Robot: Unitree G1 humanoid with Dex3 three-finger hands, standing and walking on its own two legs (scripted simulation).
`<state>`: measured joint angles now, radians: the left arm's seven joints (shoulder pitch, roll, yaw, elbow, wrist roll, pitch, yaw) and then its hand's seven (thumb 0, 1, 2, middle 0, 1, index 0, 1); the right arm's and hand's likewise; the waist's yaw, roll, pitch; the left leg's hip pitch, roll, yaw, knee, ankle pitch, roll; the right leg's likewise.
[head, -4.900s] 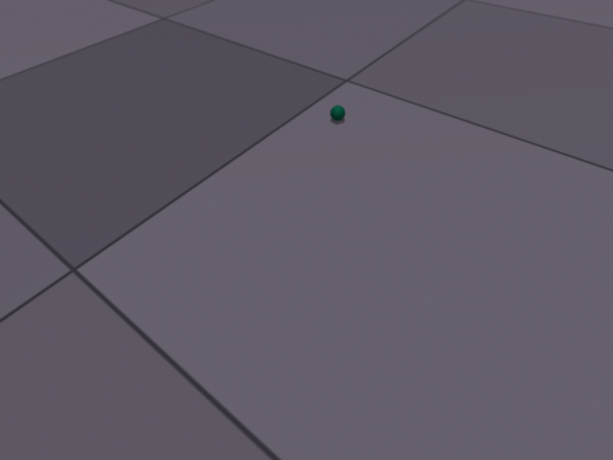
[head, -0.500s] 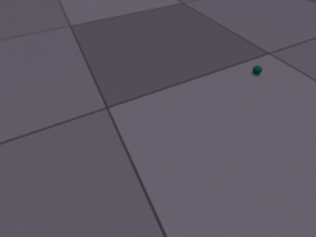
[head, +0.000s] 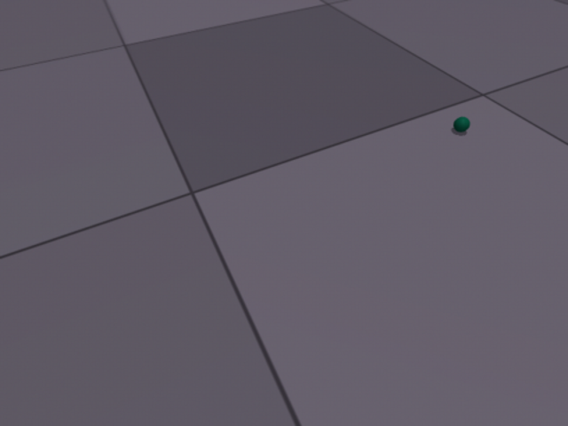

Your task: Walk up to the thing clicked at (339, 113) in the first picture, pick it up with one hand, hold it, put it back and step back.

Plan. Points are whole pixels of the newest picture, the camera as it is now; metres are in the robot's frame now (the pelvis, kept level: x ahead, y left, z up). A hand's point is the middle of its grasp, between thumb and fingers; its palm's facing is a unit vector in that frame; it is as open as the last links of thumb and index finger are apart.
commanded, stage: stand
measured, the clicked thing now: (461, 124) +1.83 -1.02 -0.74
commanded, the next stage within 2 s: walk up in 0.62 s
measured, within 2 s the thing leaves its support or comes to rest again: neither
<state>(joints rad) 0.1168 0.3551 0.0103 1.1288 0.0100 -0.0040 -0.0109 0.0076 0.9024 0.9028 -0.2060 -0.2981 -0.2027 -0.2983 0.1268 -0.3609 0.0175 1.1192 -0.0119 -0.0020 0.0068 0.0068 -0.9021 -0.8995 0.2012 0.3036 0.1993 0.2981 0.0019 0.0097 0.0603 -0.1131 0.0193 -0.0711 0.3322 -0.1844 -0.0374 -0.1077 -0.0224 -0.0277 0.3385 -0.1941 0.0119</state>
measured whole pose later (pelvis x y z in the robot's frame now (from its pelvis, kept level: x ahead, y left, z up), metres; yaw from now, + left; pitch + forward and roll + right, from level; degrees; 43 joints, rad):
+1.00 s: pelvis +0.08 +0.05 -0.02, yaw +0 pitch -3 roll +1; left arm 0.28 0.48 0.08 1.04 0.03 0.01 -0.07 0.01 0.90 0.90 -0.20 -0.30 -0.20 -0.30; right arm 0.24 -0.43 -0.10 0.96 -0.03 -0.08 0.06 0.01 -0.90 -0.90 0.20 0.30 0.20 0.30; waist 0.01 -0.07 0.02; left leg -0.26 0.03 0.10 0.57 -0.27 0.01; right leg -0.35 -0.03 0.09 1.04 -0.43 -0.05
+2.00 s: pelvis +0.61 +0.02 -0.01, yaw -2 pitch -2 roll +1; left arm 0.28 0.45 0.04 0.91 0.00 -0.05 -0.07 0.01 0.90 0.90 -0.20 -0.30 -0.20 -0.30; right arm 0.27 -0.38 -0.04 0.84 -0.01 -0.09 0.06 0.01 -0.90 -0.90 0.20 0.30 0.20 0.30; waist 0.00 -0.06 0.08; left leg -0.19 0.03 0.12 0.47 -0.24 0.02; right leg -0.48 -0.09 0.02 0.98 -0.33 -0.02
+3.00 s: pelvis +1.05 -0.04 -0.02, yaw -1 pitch -3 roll +2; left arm 0.28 0.43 0.05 0.91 0.02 -0.05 -0.08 0.01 0.90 0.90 -0.21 -0.30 -0.20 -0.30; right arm 0.31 -0.43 -0.05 0.84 -0.01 -0.07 0.06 0.01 -0.90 -0.90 0.20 0.30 0.20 0.30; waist -0.02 -0.02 0.07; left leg -0.15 0.05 0.11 0.53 -0.33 0.00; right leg -0.46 -0.11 -0.03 0.69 -0.23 -0.01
